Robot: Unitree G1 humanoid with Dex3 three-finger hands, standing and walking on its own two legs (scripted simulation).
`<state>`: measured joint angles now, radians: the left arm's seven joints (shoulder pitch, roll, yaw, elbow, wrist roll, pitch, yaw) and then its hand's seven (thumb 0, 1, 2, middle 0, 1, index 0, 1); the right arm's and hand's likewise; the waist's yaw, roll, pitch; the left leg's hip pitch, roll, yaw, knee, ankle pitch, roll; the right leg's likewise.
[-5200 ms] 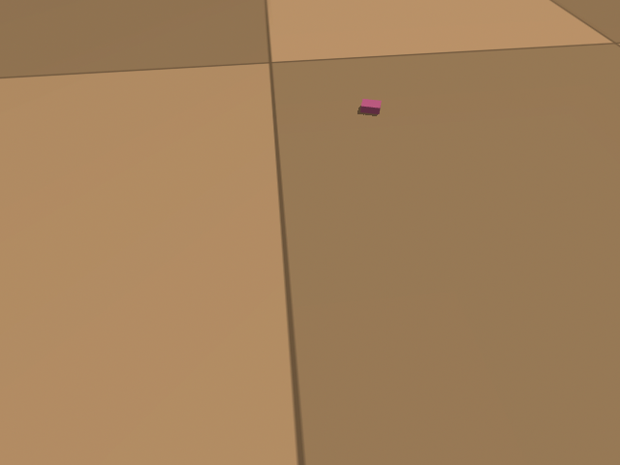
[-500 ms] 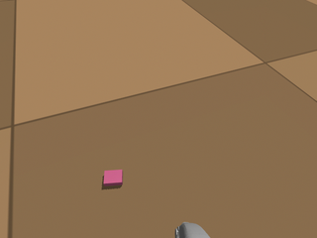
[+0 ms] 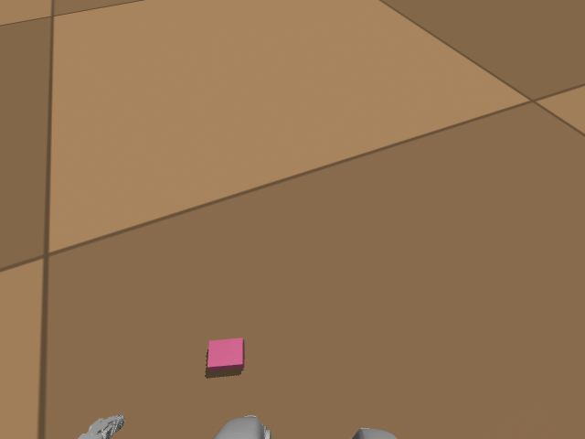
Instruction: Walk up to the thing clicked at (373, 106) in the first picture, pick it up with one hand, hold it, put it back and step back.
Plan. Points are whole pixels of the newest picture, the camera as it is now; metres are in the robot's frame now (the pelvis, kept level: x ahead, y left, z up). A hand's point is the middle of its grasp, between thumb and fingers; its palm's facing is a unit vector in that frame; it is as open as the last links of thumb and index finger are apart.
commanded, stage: walk up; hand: left
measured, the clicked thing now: (226, 354) +0.45 +0.27 -0.74
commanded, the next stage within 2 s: stand in 1.30 s
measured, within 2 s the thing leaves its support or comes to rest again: neither
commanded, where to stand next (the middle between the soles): +0.09 +0.01 m, yaw +1 degrees
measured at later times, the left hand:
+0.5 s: hand out of the picture +0.08 +0.27 -0.14, palm faces +0.03 -0.94 -0.33, open 7.4 cm
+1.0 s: hand out of the picture +0.11 +0.26 -0.13, palm faces +0.02 -0.95 -0.32, open 7.4 cm
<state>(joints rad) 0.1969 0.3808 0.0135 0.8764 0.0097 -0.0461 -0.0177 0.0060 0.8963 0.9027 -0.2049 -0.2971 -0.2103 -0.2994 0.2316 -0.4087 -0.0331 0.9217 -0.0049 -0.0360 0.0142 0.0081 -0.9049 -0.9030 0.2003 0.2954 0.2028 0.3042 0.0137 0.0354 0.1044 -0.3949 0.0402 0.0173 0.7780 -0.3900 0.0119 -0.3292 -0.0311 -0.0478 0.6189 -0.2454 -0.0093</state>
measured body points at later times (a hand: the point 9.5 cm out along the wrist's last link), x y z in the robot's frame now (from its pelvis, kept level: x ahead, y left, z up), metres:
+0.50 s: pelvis +0.03 +0.01 +0.02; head +0.04 +0.01 +0.47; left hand +0.08 +0.32 -0.12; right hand +0.16 -0.28 -0.11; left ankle +0.07 +0.13 -0.72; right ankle +0.05 -0.12 -0.72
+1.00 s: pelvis +0.04 +0.00 +0.02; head +0.05 +0.01 +0.47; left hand +0.11 +0.30 -0.11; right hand +0.12 -0.30 -0.11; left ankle +0.07 +0.13 -0.72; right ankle +0.05 -0.12 -0.72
